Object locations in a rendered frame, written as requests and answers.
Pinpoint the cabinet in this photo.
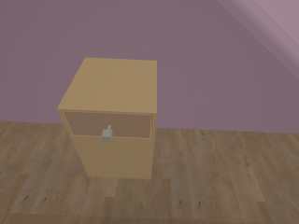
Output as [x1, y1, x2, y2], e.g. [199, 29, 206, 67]
[57, 57, 157, 180]

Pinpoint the drawer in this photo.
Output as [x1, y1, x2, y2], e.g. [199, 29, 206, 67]
[64, 111, 151, 138]

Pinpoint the handle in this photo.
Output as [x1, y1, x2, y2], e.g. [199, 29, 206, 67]
[101, 125, 113, 143]

